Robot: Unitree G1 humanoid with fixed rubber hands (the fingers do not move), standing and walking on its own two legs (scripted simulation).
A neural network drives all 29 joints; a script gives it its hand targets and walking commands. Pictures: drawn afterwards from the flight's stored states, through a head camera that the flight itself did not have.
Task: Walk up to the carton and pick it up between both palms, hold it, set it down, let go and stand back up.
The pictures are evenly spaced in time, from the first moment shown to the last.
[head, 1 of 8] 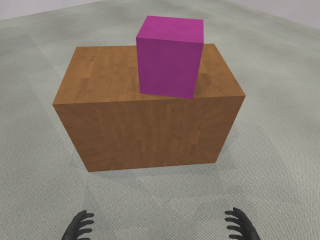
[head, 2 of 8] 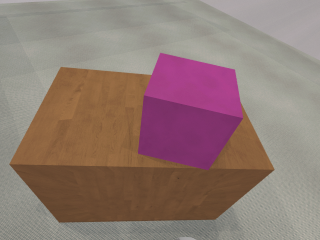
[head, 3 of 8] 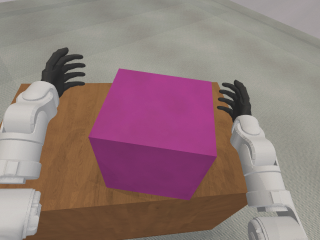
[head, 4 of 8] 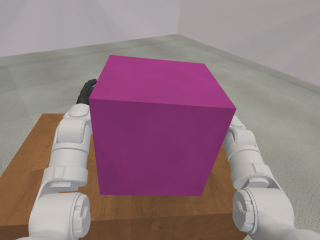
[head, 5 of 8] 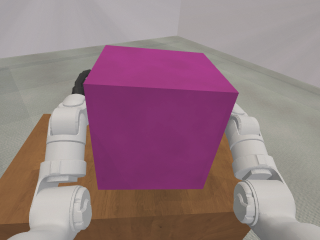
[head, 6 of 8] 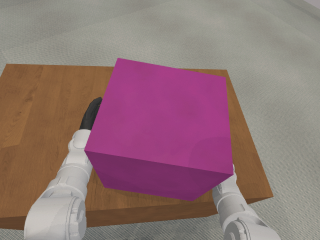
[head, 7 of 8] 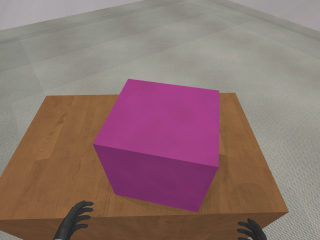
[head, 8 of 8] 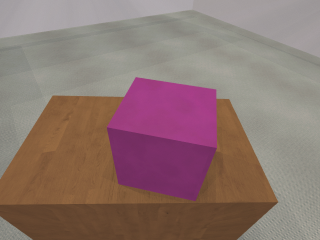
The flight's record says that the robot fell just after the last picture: no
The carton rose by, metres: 0.19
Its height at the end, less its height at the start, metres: +0.00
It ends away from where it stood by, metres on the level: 0.01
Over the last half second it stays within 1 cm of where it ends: yes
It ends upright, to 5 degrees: yes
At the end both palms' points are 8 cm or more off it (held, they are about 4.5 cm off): yes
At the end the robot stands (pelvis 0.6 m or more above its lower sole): yes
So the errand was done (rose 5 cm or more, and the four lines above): yes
